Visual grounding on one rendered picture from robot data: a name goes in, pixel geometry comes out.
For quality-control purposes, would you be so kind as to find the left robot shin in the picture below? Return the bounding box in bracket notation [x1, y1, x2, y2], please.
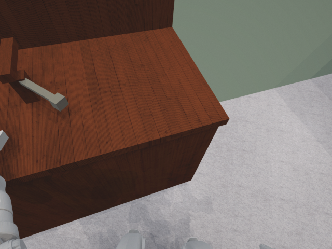
[128, 229, 139, 233]

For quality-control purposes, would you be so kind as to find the robot shin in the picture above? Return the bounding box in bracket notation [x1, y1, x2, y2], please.
[187, 237, 198, 242]
[128, 229, 139, 233]

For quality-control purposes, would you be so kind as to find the robot left forearm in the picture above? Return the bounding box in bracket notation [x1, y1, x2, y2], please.
[0, 176, 20, 244]

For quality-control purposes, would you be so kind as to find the robot left upper arm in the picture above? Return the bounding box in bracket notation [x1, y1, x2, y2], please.
[0, 239, 27, 249]

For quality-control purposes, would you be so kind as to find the tap lever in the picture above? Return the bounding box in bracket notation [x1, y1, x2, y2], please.
[19, 78, 69, 111]

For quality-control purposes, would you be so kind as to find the right robot shin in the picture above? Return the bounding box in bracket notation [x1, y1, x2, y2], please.
[187, 237, 198, 242]

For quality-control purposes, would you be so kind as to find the counter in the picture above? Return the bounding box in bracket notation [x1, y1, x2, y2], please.
[0, 0, 229, 239]

